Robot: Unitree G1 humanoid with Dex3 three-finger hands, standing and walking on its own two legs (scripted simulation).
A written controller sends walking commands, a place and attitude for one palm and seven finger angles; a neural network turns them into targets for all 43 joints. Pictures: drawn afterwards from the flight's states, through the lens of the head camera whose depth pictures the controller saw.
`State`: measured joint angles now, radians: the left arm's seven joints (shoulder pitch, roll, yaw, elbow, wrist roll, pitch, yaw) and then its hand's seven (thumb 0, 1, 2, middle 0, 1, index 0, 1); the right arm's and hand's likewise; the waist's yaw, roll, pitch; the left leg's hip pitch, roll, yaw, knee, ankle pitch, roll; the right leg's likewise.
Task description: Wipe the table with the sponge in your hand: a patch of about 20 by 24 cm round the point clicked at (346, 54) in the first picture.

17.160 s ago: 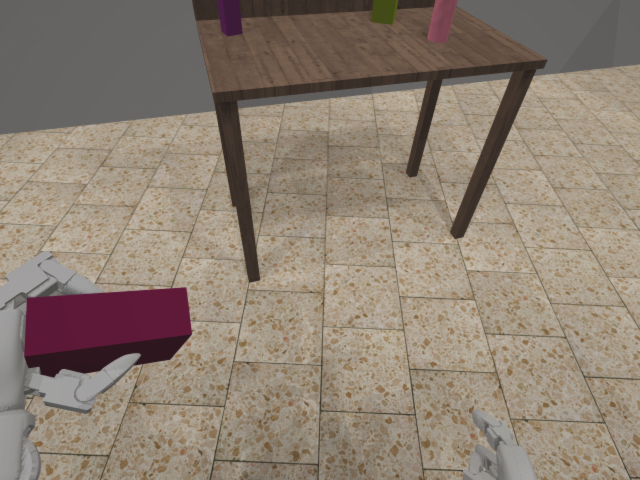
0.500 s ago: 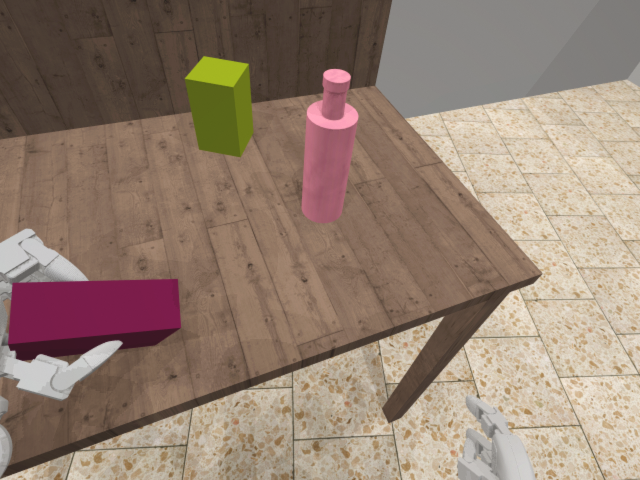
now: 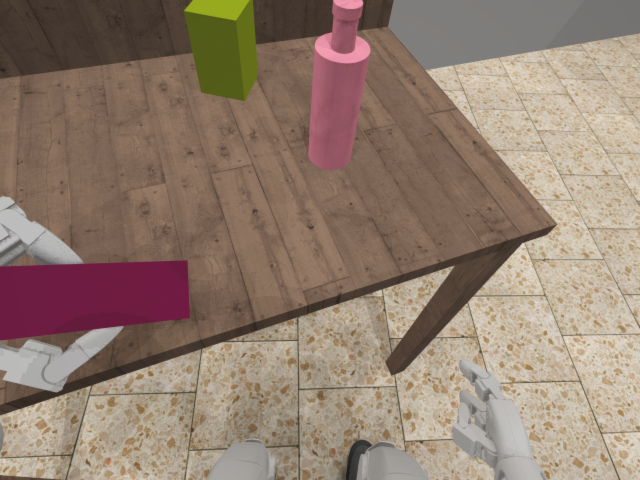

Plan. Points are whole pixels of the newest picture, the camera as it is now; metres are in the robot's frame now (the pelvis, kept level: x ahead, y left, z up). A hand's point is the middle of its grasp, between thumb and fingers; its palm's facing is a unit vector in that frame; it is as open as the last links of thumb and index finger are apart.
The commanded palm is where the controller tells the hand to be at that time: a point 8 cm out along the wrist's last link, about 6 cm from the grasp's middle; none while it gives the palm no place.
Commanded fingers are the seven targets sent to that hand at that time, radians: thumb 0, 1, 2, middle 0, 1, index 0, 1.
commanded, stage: come to a stop and stand still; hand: left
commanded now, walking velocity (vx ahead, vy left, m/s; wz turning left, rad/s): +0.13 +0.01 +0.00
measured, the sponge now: (122, 294) +0.24 +0.20 +0.15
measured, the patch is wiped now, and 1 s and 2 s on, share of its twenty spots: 0.00 0.00 0.00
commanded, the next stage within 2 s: look again from close up in 1.14 s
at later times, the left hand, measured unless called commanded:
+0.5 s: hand (15, 325) +0.20 +0.26 +0.17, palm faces +0.38 -0.86 -0.34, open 9.1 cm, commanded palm +0.14 +0.30 +0.20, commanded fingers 0.00 0.10 1.30 -1.20 -1.60 -1.20 -1.60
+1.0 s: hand out of the picture +0.23 +0.30 +0.17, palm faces +0.38 -0.82 -0.43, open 9.1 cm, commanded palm +0.17 +0.31 +0.20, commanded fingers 0.00 0.10 1.30 -1.20 -1.60 -1.20 -1.60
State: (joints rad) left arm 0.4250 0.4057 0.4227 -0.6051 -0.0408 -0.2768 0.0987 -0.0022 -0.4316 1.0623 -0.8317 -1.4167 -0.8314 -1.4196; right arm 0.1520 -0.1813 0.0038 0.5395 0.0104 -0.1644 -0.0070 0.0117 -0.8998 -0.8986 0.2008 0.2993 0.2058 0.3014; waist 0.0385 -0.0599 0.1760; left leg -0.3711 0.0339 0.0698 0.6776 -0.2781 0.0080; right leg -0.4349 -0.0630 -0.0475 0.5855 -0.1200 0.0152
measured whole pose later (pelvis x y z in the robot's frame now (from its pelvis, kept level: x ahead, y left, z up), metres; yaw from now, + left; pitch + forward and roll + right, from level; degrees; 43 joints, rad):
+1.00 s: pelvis +0.00 +0.04 +0.02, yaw -2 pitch +0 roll -1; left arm 0.40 0.41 0.42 -0.43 -0.03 -0.19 0.09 0.00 -0.43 1.06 -0.83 -1.42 -0.83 -1.42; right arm 0.21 -0.20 0.02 0.56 0.02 -0.10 -0.01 0.01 -0.90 -0.90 0.20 0.30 0.20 0.30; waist 0.02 -0.04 0.08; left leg -0.23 -0.04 0.02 0.52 -0.29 0.05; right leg -0.22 0.00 0.01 0.48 -0.26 0.02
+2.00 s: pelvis -0.02 +0.04 +0.02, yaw -1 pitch -1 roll -1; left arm 0.49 0.39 0.31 -0.44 -0.04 -0.26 0.07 0.00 -0.44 1.06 -0.83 -1.42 -0.83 -1.42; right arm 0.23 -0.18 0.02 0.59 0.02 -0.15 -0.02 0.01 -0.90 -0.90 0.20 0.30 0.20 0.30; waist 0.02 -0.03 0.05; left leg -0.23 -0.04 0.02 0.49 -0.24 0.05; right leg -0.22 -0.01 0.01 0.46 -0.22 0.02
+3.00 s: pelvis -0.02 +0.04 +0.02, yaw -1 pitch -2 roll -1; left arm 0.44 0.37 0.34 -0.48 -0.03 -0.20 0.11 0.00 -0.44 1.07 -0.83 -1.42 -0.83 -1.42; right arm 0.19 -0.19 0.01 0.58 0.02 -0.12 -0.03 0.01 -0.90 -0.90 0.20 0.30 0.21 0.30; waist 0.03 -0.03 0.08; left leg -0.19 -0.03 0.00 0.46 -0.23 0.05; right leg -0.16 0.00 -0.01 0.38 -0.19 0.02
